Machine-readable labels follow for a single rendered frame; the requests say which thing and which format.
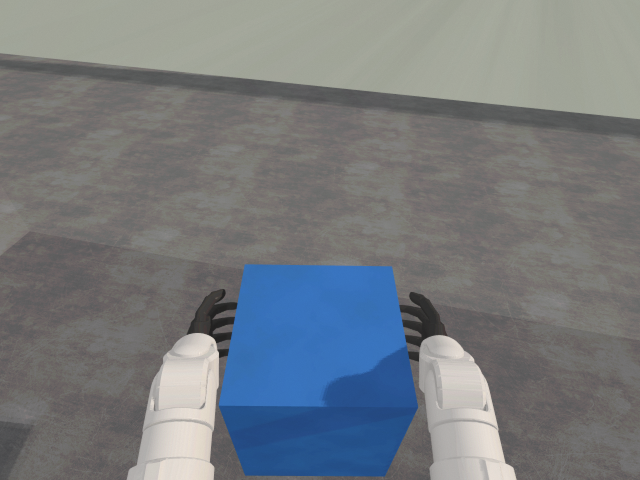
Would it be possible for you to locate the right robot forearm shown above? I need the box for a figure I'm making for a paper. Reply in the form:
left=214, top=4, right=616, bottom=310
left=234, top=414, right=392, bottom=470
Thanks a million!
left=419, top=335, right=517, bottom=480

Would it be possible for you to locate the carton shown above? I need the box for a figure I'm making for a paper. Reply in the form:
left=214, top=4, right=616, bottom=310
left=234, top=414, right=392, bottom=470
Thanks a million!
left=219, top=264, right=418, bottom=477

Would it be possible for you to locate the robot right hand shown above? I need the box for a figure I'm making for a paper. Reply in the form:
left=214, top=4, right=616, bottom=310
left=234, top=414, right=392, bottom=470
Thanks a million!
left=399, top=292, right=448, bottom=362

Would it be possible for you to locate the left robot forearm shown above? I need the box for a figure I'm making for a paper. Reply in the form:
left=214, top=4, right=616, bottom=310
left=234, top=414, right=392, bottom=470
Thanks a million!
left=127, top=333, right=219, bottom=480

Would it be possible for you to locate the robot left hand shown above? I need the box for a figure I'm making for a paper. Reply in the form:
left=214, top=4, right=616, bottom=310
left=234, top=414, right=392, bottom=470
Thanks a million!
left=187, top=289, right=237, bottom=358

